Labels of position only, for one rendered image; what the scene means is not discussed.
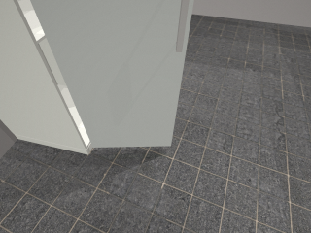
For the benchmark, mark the handle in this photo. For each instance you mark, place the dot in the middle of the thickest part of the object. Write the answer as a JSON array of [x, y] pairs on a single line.
[[182, 25]]

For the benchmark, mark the fridge door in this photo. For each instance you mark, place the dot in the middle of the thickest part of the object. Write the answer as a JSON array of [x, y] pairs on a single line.
[[119, 62]]

